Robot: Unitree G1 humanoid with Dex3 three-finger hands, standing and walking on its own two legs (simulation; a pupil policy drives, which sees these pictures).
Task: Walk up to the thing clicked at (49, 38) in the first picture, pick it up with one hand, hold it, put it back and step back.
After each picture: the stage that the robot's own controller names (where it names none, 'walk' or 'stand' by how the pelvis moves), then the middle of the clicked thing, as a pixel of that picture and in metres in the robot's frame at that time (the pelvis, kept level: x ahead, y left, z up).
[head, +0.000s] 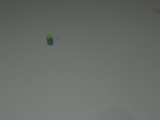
stand; (49, 40) +1.46 +0.44 -0.72
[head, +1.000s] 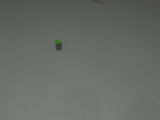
walk; (58, 45) +1.36 +0.23 -0.71
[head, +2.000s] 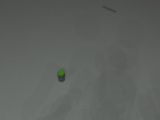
walk; (61, 75) +0.85 +0.18 -0.71
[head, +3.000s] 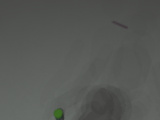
walk; (59, 115) +0.49 +0.24 -0.69
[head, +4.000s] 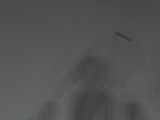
stand; out of the picture +0.31 +0.21 -0.71
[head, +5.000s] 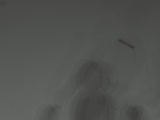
stand; out of the picture +0.31 +0.20 -0.73
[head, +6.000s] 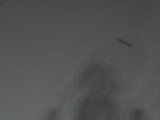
stand; out of the picture +0.32 +0.22 -0.73
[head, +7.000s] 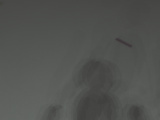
stand; out of the picture +0.31 +0.22 -0.73
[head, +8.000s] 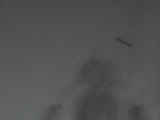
go down; out of the picture +0.30 +0.22 -0.73
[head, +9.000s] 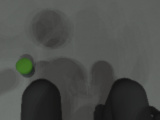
go down; (26, 68) +0.40 +0.23 -0.32
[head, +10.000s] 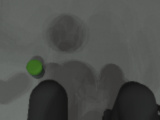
approach; (36, 69) +0.40 +0.22 -0.31
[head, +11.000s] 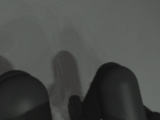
close in; out of the picture +0.39 +0.26 -0.22
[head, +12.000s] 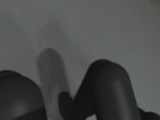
close; out of the picture +0.38 +0.27 -0.22
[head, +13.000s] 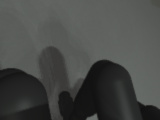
lift; out of the picture +0.35 +0.26 -0.23
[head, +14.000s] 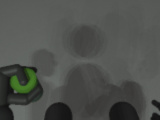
lift; (28, 86) +0.32 +0.19 -0.02
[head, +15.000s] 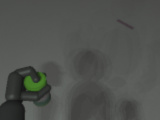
hold; (38, 89) +0.33 +0.17 -0.01
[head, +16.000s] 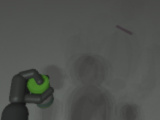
hold; (41, 92) +0.32 +0.17 -0.01
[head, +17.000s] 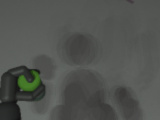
crouch; (33, 86) +0.34 +0.19 -0.06
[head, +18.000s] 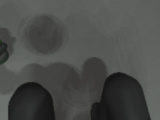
lower; out of the picture +0.45 +0.26 -0.11
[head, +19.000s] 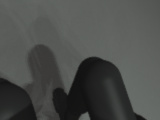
lower; out of the picture +0.41 +0.28 -0.23
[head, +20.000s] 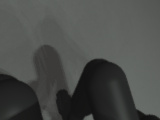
lower; out of the picture +0.40 +0.28 -0.22
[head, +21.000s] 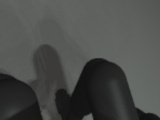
lower; out of the picture +0.40 +0.28 -0.23
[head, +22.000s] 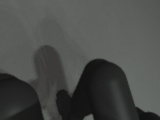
lower; out of the picture +0.40 +0.28 -0.23
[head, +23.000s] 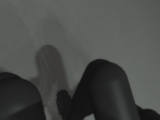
open; out of the picture +0.39 +0.27 -0.23
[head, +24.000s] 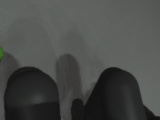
stand; out of the picture +0.39 +0.25 -0.23
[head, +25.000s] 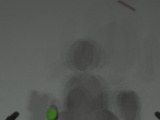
stand; (52, 115) +0.36 +0.20 -0.59
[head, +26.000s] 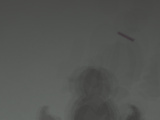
stand; out of the picture +0.34 +0.19 -0.67
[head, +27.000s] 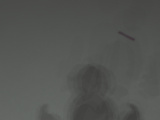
stand; out of the picture +0.33 +0.19 -0.67
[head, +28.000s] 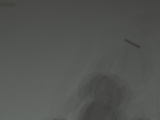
stand; out of the picture +0.36 +0.19 -0.72
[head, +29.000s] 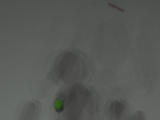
walk; (58, 106) +0.44 +0.18 -0.70
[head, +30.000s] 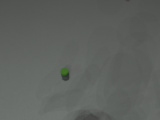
walk; (65, 74) +0.74 +0.19 -0.69
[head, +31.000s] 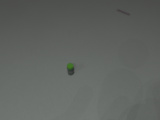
stand; (70, 69) +1.00 +0.22 -0.71
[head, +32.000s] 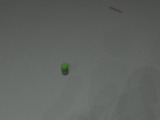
stand; (64, 69) +0.97 +0.21 -0.72
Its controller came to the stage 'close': yes
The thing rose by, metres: 0.71
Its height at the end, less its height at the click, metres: +0.00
